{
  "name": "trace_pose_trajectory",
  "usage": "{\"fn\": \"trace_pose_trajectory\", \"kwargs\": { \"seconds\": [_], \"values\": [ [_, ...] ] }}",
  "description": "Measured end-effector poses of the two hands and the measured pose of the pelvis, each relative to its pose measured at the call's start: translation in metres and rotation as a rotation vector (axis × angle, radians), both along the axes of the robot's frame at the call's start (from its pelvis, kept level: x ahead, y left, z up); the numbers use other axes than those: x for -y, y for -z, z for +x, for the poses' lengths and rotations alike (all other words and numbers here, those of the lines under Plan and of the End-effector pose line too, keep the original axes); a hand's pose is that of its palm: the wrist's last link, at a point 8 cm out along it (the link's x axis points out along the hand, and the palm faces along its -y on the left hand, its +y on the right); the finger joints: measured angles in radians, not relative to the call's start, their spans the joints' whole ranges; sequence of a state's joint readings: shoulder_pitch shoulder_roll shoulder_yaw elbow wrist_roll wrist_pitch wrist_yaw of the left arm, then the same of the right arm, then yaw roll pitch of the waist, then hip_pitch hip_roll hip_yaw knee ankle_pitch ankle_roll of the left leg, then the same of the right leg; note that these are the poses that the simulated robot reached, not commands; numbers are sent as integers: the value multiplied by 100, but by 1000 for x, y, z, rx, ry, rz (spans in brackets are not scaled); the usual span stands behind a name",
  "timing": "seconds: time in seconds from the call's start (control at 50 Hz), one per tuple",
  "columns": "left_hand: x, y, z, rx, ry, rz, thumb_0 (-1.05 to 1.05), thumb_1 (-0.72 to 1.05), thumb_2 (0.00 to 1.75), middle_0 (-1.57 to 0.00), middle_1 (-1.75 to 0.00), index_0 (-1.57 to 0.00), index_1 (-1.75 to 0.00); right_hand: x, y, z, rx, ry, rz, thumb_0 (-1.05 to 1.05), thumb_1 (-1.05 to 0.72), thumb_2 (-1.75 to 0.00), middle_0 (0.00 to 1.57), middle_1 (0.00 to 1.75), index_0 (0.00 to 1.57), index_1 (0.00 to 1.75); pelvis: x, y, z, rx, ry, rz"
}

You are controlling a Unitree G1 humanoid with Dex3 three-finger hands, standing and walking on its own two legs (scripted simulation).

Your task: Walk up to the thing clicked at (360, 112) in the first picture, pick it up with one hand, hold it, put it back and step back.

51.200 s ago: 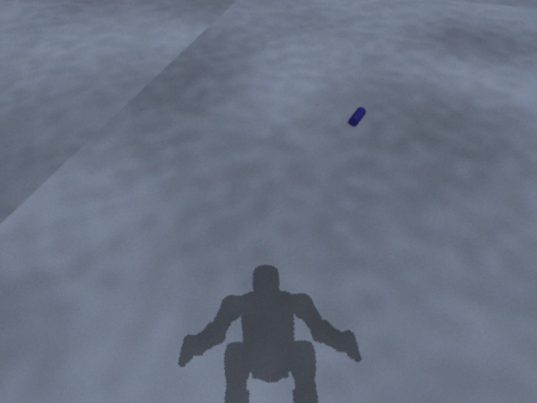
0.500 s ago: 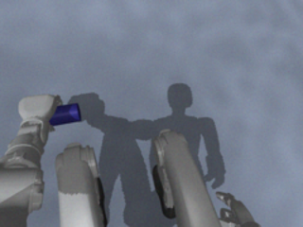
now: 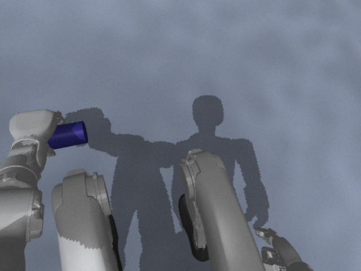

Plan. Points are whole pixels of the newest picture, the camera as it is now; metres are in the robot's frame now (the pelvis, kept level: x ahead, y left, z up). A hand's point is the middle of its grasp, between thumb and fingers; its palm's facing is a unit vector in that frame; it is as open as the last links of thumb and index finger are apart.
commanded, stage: lower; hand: left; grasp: from above
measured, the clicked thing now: (57, 137) +0.43 +0.24 -0.22
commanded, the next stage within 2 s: rest in 0.14 s
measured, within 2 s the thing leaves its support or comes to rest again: rests again in 1.06 s
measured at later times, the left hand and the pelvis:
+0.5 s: hand (52, 141) +0.43 +0.26 -0.24, palm faces -0.50 -0.06 -0.86, open 8.8 cm; pelvis +0.01 +0.00 -0.03, yaw -2 degrees
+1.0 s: hand (54, 142) +0.43 +0.26 -0.27, palm faces -0.48 -0.07 -0.88, open 8.8 cm; pelvis +0.01 +0.01 -0.04, yaw -5 degrees
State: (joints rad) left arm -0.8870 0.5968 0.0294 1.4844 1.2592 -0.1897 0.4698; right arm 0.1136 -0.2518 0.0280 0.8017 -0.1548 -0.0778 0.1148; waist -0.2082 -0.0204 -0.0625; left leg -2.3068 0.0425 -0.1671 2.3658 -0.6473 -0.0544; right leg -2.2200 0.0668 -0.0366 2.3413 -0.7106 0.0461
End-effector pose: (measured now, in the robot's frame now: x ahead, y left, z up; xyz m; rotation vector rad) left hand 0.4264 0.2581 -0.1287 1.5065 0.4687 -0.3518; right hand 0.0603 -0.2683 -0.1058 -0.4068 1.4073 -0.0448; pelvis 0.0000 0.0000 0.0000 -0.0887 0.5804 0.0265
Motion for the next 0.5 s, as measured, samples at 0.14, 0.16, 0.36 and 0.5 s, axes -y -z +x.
{"fn": "trace_pose_trajectory", "kwargs": {
  "seconds": [0.14,0.16,0.36,0.5],
  "values": [
    [1,22,0,11,7,-18,-1,17,34,-88,-32,-86,-31,2,7,-3,-12,-17,-9,0,-91,-90,20,30,20,30,0,13,1,20,9,-5],
    [2,25,0,14,8,-19,-1,17,34,-88,-32,-85,-32,2,8,-4,-14,-19,-10,0,-91,-90,20,30,20,30,0,15,1,21,10,-7],
    [-2,43,4,24,-9,-1,-1,18,34,-87,-32,-85,-32,0,17,-3,-36,-38,7,0,-90,-89,20,30,20,30,0,24,6,22,19,-13],
    [-2,57,9,-4,-20,-13,-1,18,33,-86,-32,-84,-32,-4,20,-2,-43,-70,34,0,-90,-89,20,30,20,30,0,28,8,30,28,-24]
  ]
}}
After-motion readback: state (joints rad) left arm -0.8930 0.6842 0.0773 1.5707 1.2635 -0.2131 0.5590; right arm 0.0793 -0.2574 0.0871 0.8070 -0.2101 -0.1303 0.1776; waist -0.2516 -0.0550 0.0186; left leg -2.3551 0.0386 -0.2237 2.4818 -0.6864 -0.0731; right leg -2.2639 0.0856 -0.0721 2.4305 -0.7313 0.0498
